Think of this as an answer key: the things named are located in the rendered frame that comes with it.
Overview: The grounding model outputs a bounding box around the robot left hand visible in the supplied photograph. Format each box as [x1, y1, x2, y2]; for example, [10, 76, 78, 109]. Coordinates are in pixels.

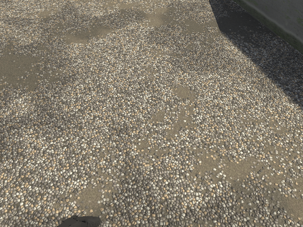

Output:
[57, 215, 101, 227]

